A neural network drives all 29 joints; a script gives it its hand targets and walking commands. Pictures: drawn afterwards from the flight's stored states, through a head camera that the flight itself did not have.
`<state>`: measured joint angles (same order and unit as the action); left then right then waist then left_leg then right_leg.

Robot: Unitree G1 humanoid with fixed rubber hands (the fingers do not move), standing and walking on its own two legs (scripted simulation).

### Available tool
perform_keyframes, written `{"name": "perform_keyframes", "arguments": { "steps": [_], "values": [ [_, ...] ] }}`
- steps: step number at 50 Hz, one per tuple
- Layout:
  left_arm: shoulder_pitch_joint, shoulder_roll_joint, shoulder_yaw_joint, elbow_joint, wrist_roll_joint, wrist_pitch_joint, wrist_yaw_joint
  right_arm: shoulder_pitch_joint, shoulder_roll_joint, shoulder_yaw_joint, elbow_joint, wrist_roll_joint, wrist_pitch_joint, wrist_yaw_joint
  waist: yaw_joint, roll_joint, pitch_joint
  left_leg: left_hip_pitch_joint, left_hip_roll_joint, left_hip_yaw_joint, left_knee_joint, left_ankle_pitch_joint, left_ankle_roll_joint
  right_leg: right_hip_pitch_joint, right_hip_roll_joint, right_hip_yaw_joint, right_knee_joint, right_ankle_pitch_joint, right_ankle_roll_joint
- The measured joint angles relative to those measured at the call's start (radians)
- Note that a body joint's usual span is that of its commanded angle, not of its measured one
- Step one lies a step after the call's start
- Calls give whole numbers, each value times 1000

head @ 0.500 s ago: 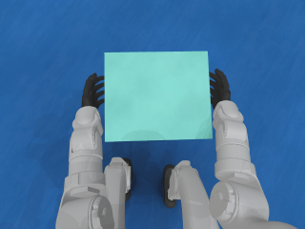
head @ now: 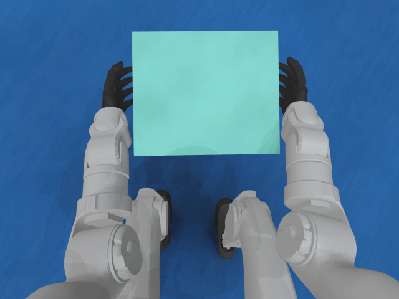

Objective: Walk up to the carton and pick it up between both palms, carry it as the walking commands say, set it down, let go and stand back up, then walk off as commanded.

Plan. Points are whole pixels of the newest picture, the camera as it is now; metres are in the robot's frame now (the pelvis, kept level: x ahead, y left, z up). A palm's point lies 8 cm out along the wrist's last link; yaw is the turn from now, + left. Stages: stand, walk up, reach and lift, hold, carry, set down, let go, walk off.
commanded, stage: set down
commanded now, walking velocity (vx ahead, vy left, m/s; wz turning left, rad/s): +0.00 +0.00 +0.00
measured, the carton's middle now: (203, 106) +0.47 +0.00 -0.19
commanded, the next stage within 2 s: none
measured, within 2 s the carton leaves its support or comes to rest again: rests again in 1.80 s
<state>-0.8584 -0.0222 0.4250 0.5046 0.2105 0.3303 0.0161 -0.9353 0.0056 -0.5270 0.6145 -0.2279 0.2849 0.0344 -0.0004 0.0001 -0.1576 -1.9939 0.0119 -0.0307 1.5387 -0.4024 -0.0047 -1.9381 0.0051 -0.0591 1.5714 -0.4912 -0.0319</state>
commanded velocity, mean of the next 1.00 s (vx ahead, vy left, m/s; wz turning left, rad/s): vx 0.00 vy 0.00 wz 0.00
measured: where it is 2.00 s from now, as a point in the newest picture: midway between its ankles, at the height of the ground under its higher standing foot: (193, 234)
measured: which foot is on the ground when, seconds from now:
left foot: down 0.00-1.00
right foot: down 0.00-1.00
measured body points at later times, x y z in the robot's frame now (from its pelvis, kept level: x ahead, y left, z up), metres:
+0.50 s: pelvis -0.02 +0.00 -0.06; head +0.32 +0.02 +0.24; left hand +0.48 +0.17 -0.22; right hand +0.49 -0.16 -0.21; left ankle +0.11 +0.13 -0.51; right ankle +0.08 -0.10 -0.51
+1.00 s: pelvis -0.01 +0.00 -0.11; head +0.35 +0.01 +0.14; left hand +0.51 +0.17 -0.30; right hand +0.51 -0.17 -0.30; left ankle +0.11 +0.13 -0.50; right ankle +0.08 -0.10 -0.51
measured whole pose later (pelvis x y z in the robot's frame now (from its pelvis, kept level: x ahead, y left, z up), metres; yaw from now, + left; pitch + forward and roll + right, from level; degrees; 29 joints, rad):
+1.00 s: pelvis -0.01 +0.00 -0.11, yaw -1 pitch +47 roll -1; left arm -1.22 0.19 0.34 0.79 0.04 0.24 0.06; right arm -1.24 -0.16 -0.42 0.82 -0.12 0.23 -0.05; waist 0.00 0.00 0.14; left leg -2.29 0.01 -0.03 1.94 -0.47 -0.01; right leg -2.23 0.01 -0.06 1.98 -0.57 -0.04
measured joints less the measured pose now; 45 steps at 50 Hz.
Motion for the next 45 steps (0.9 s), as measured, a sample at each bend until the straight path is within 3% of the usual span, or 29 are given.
{"name": "perform_keyframes", "arguments": {
  "steps": [32,45],
  "values": [
    [-225,104,-13,137,-80,-46,31,-220,-86,12,104,24,-9,-38,0,0,154,-248,0,-2,252,-23,-1,-247,1,0,257,-28,-1],
    [-315,171,-50,230,-143,-86,46,-297,-141,77,177,75,-34,-70,0,0,267,-289,0,-2,362,-53,-4,-289,1,0,371,-63,-4]
  ]
}}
